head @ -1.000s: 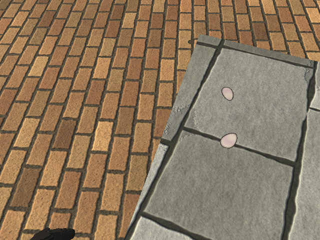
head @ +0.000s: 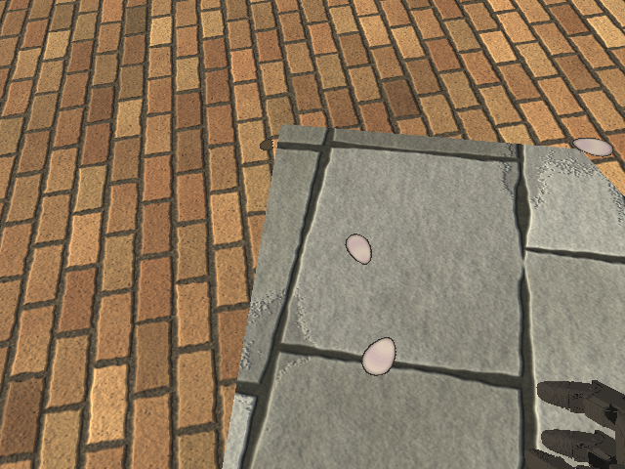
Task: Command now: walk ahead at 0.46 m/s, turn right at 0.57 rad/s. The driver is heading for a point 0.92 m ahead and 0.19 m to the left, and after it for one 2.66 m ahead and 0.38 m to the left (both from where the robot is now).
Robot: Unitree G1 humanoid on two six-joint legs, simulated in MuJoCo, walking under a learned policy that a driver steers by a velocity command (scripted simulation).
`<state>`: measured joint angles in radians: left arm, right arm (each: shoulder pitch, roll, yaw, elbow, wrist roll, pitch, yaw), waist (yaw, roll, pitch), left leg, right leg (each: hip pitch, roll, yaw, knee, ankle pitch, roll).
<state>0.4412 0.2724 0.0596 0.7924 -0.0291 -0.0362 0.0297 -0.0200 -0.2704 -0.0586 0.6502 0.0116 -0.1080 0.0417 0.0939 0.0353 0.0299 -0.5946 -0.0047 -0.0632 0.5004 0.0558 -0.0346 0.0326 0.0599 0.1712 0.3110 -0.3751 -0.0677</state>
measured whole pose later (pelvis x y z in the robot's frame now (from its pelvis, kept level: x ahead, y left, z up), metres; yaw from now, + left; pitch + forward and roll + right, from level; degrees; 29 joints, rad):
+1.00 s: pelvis +0.54 +0.05 -0.02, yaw +22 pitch +2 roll -2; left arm 0.37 0.31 0.08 0.84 -0.02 -0.05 0.01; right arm 0.04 -0.28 -0.05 0.59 0.02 -0.02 0.06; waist 0.08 0.02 0.05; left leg -0.53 0.01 0.05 0.59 -0.12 0.10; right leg 0.10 -0.06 -0.25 0.38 -0.46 0.06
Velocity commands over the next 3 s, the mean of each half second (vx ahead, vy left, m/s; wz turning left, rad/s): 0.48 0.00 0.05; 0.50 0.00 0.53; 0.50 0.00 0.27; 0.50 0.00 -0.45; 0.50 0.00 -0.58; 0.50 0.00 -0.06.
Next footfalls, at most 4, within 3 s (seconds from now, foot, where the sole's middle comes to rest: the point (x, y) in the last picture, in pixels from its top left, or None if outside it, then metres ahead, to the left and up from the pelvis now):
0.08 left None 0.23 0.13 -0.77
0.50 right None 0.44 -0.13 -0.77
1.00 left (291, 370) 0.66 0.19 -0.77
1.54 right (317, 242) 1.03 0.17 -0.77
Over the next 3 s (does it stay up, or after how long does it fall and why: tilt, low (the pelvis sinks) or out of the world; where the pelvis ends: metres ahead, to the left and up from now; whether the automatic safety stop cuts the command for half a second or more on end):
stays up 1.59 0.27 0.00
